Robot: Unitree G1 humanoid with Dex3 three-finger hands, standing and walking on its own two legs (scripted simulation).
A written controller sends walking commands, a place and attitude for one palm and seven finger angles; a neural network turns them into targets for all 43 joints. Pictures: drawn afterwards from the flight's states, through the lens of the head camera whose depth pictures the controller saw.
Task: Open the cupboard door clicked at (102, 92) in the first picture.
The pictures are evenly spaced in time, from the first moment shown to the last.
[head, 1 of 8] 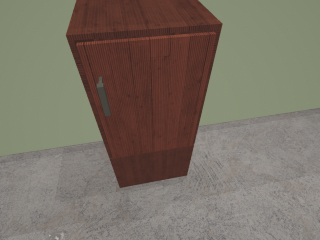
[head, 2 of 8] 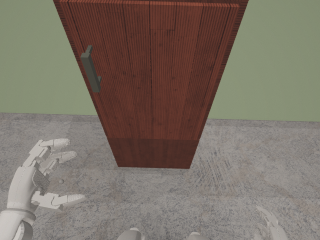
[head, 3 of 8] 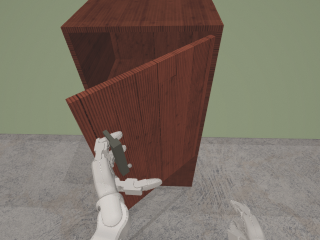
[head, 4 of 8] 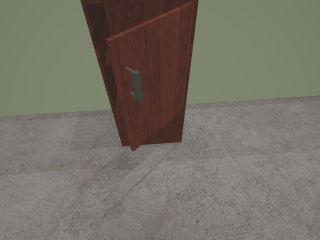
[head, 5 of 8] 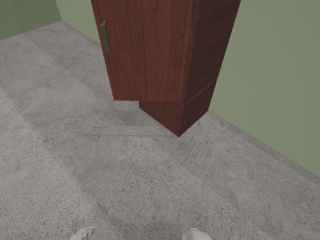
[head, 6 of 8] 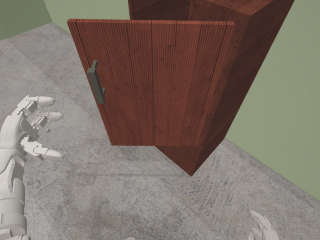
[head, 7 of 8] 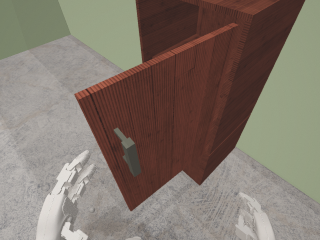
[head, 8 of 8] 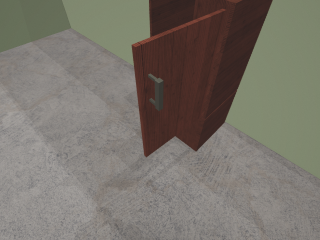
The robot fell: no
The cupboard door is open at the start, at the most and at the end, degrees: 0 86 85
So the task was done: yes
